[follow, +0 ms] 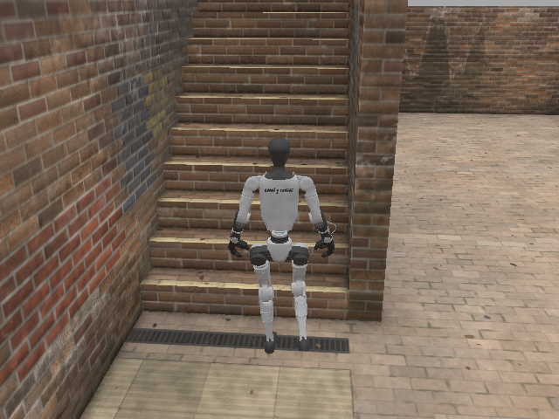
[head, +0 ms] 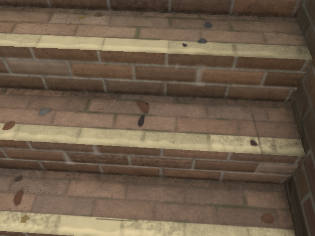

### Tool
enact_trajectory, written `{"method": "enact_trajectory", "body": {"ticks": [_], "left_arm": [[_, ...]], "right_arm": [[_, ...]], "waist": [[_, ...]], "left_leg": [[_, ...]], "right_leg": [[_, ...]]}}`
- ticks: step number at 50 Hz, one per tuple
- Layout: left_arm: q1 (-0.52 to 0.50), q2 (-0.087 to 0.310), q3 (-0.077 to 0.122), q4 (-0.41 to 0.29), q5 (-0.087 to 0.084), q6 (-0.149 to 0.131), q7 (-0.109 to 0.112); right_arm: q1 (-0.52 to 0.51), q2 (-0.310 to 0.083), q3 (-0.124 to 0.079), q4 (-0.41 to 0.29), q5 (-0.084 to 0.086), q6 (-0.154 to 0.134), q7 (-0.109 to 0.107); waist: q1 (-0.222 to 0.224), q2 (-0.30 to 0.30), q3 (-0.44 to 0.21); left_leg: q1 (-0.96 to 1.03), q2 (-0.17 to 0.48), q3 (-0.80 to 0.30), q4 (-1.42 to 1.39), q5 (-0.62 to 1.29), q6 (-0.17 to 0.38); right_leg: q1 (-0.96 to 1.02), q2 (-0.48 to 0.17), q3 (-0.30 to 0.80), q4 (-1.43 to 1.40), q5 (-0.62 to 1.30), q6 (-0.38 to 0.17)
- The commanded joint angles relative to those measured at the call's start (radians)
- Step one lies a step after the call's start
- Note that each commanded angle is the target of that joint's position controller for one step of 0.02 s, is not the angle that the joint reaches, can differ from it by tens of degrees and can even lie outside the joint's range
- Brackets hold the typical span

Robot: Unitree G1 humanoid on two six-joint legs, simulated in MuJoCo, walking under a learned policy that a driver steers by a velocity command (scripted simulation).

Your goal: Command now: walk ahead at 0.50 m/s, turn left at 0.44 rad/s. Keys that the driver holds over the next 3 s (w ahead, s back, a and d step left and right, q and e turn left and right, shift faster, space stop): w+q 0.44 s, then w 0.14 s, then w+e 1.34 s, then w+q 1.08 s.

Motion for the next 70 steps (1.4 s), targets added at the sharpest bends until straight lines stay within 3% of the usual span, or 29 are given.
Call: {"method": "enact_trajectory", "body": {"ticks": [1,5,12,14,16,17,18,19,21,24,27,32,37,40,42,43,44,45,46,47,48,49,51,52,54,58,61,65,70], "left_arm": [[0.013,0.108,0.027,-0.107,0.016,-0.007,0.019],[-0.105,0.038,0.0,-0.171,0.011,0.009,0.032],[-0.175,0.051,0.002,-0.222,0.01,0.039,0.01],[-0.183,0.05,0.003,-0.233,0.013,0.018,0.02],[0.022,0.077,0.032,-0.182,0.021,0.009,0.014],[0.135,0.146,0.055,-0.128,0.029,0.008,0.01],[0.146,0.194,0.068,-0.12,0.029,0.02,0.01],[0.119,0.154,0.073,-0.136,0.025,0.036,0.018],[0.043,0.063,0.059,-0.161,0.006,0.061,0.023],[0.092,0.069,0.057,-0.108,0.0,0.067,0.05],[0.121,0.088,0.06,-0.073,0.012,0.065,0.063],[0.308,0.096,0.072,0.033,-0.01,0.077,0.065],[0.487,0.057,0.065,0.135,-0.025,0.105,0.081],[0.435,0.031,0.055,0.148,-0.037,0.129,0.095],[0.461,0.027,0.054,0.179,-0.055,0.145,0.097],[0.406,0.066,0.062,0.165,-0.068,0.156,0.09],[0.426,0.098,0.063,0.187,-0.058,0.135,0.073],[0.443,0.123,0.059,0.21,-0.034,0.112,0.057],[0.353,0.216,0.077,0.206,-0.005,0.089,0.04],[0.283,0.252,0.113,0.179,-0.038,0.074,0.047],[0.28,0.086,0.084,0.108,-0.043,0.047,0.038],[0.239,0.074,0.1,0.168,-0.023,0.035,-0.01],[0.063,-0.1,0.068,0.024,-0.069,0.044,-0.056],[0.009,-0.15,0.041,-0.017,-0.055,0.071,-0.046],[0.082,-0.188,0.005,-0.035,-0.063,0.112,-0.044],[0.025,-0.188,-0.033,-0.04,-0.056,0.13,-0.012],[-0.037,-0.199,-0.049,-0.094,-0.047,0.139,0.0],[-0.25,-0.134,-0.053,-0.195,-0.031,0.124,-0.009],[-0.402,-0.18,-0.088,-0.259,-0.044,0.139,-0.016]], "right_arm": [[-0.045,-0.121,-0.027,-0.092,0.005,-0.003,-0.006],[-0.025,-0.154,-0.04,-0.107,0.031,0.018,-0.029],[0.058,-0.094,-0.014,-0.161,0.005,0.079,-0.057],[-0.024,-0.083,-0.012,-0.179,0.023,0.092,-0.074],[-0.136,-0.088,-0.011,-0.231,0.02,0.096,-0.075],[-0.17,-0.01,0.011,-0.271,0.013,0.077,-0.062],[-0.006,0.047,0.026,-0.262,-0.004,0.048,-0.049],[0.101,-0.048,-0.001,-0.211,0.005,0.05,-0.038],[0.026,-0.091,-0.015,-0.229,0.03,0.083,-0.051],[-0.092,0.032,0.03,-0.278,0.001,0.09,-0.032],[-0.121,0.076,0.059,-0.291,-0.003,0.079,-0.022],[-0.187,0.117,0.076,-0.299,0.002,0.073,-0.043],[-0.45,0.206,0.13,-0.434,0.009,0.031,-0.006],[-0.521,0.242,0.174,-0.519,0.019,0.01,0.015],[-0.559,0.251,0.179,-0.575,0.006,-0.003,0.023],[-0.561,0.245,0.187,-0.568,-0.005,-0.003,0.034],[-0.522,0.213,0.157,-0.546,0.01,-0.005,0.025],[-0.358,0.143,0.11,-0.498,0.032,0.004,0.004],[-0.133,0.026,0.043,-0.454,0.05,0.015,-0.014],[0.038,-0.065,0.003,-0.38,0.018,0.026,-0.028],[0.207,-0.22,-0.054,-0.285,-0.044,0.03,-0.035],[0.229,-0.196,-0.036,-0.225,-0.066,0.057,-0.054],[0.077,-0.048,0.014,-0.111,0.003,0.076,-0.052],[0.022,0.085,0.04,-0.021,-0.005,0.077,-0.037],[-0.083,0.222,0.072,0.06,-0.034,0.068,-0.006],[-0.065,0.172,0.072,0.106,-0.075,0.051,-0.005],[0.062,0.134,0.079,0.161,-0.051,0.061,-0.019],[0.09,0.067,0.078,0.143,-0.063,0.064,-0.039],[0.299,-0.058,0.015,0.207,-0.026,0.085,-0.086]], "waist": [[0.066,0.008,-0.096],[0.032,0.076,-0.108],[-0.019,0.175,-0.161],[0.031,0.146,-0.124],[0.145,0.154,-0.232],[0.15,0.038,-0.262],[0.037,-0.205,-0.227],[0.008,-0.136,-0.171],[0.032,-0.116,-0.081],[0.039,-0.012,0.036],[0.033,-0.003,0.007],[0.092,-0.104,-0.053],[0.157,-0.061,0.071],[0.119,-0.115,0.088],[0.098,-0.093,0.032],[0.07,-0.101,-0.014],[0.04,-0.224,-0.114],[-0.032,-0.281,-0.252],[-0.206,-0.429,-0.348],[-0.276,-0.39,-0.441],[-0.259,0.202,-0.62],[-0.218,0.342,-0.711],[-0.063,0.303,-0.31],[-0.005,0.227,-0.069],[0.14,0.142,0.016],[0.147,0.086,0.045],[0.115,0.046,0.083],[0.075,0.032,0.05],[-0.021,0.141,-0.033]], "left_leg": [[0.115,0.271,-0.309,-0.161,0.493,0.195],[0.014,0.165,-0.188,-0.125,0.517,0.128],[0.353,0.313,-0.501,0.032,0.403,0.125],[0.313,0.249,-0.451,0.09,0.712,0.065],[0.298,0.153,-0.372,0.328,0.934,-0.006],[0.05,0.076,-0.294,0.603,0.332,-0.067],[-0.256,-0.065,-0.254,0.832,-0.487,-0.102],[-0.376,0.006,-0.194,1.08,-0.561,-0.165],[-0.571,0.082,-0.092,1.333,-0.504,-0.216],[-0.668,0.096,-0.071,1.462,-0.365,-0.222],[-0.664,0.115,-0.053,1.347,-0.179,-0.229],[-0.974,0.147,-0.043,1.578,-0.254,-0.24],[-1.411,0.271,0.023,1.7,-0.377,-0.219],[-1.324,0.318,0.074,1.546,-0.39,-0.22],[-0.919,0.338,0.084,1.254,-0.195,-0.188],[-0.563,0.29,0.208,1.002,-0.204,-0.164],[-0.193,0.171,0.306,0.97,-0.337,-0.121],[0.015,0.103,0.28,0.943,-0.336,-0.083],[0.07,0.086,0.166,0.822,-0.325,-0.051],[0.262,0.155,-0.114,0.64,-0.334,-0.015],[0.575,0.503,-0.769,0.257,-0.386,0.138],[0.488,0.581,-1.071,-0.067,-0.61,0.166],[0.133,0.582,-0.818,-0.103,-0.79,0.068],[-0.08,0.548,-0.54,-0.022,-0.731,0.035],[-0.24,0.49,-0.213,0.022,-0.488,-0.064],[-0.218,0.496,0.081,-0.113,-0.162,0.006],[0.034,0.518,0.098,-0.133,-0.133,-0.014],[0.003,0.449,0.279,-0.229,-0.121,-0.014],[0.379,0.528,0.286,-0.397,-0.002,0.025]], "right_leg": [[-0.077,-0.061,0.009,-0.114,0.01,0.032],[0.044,0.015,-0.068,-0.468,0.192,0.065],[-0.19,0.036,-0.033,-0.343,-0.048,0.023],[-0.034,0.036,-0.037,-0.604,-0.024,-0.013],[0.298,0.012,-0.023,-0.969,0.41,-0.048],[0.576,-0.18,0.142,-0.953,0.842,-0.104],[0.695,-0.427,0.44,-0.869,1.255,-0.225],[0.61,-0.527,0.428,-0.801,1.229,-0.332],[0.524,-0.397,0.31,-0.883,0.567,-0.307],[0.328,-0.261,0.142,-0.955,0.351,-0.235],[0.253,-0.217,0.04,-0.986,0.346,-0.229],[0.608,-0.321,0.159,-1.013,0.482,-0.302],[0.815,-0.371,0.236,-1.046,0.228,-0.239],[0.645,-0.312,0.167,-1.126,0.245,-0.191],[0.407,-0.291,0.117,-1.222,0.322,-0.17],[0.241,-0.254,0.06,-1.339,0.384,-0.196],[0.166,-0.238,0.028,-1.308,0.906,-0.211],[0.274,-0.254,-0.001,-1.155,1.497,-0.198],[0.458,-0.26,-0.01,-0.919,2.008,-0.158],[0.35,-0.242,0.064,-0.658,1.883,-0.114],[-0.009,-0.078,0.106,-0.224,1.098,-0.091],[-0.05,0.072,0.172,0.333,0.238,-0.076],[-0.383,0.022,0.149,0.823,0.139,-0.086],[-0.497,0.001,0.112,0.887,0.099,-0.121],[-0.47,-0.014,0.096,0.971,0.163,-0.175],[-0.602,0.045,0.023,1.078,0.32,-0.12],[-0.95,0.053,0.072,1.35,0.196,-0.119],[-0.895,0.002,-0.061,0.935,0.329,-0.071],[-0.885,-0.126,-0.18,0.687,0.08,-0.074]]}}
Next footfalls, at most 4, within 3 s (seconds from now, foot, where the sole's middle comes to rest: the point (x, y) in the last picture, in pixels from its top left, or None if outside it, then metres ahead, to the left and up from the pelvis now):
0.34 right None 0.25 -0.10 -0.77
0.92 left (75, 213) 0.48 0.31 -0.57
1.50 right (145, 126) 0.71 0.06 -0.36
2.00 left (134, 31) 0.98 0.09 -0.16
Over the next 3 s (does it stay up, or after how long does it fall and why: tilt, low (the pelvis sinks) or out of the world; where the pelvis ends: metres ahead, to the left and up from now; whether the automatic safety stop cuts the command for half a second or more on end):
stays up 1.26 -0.16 0.83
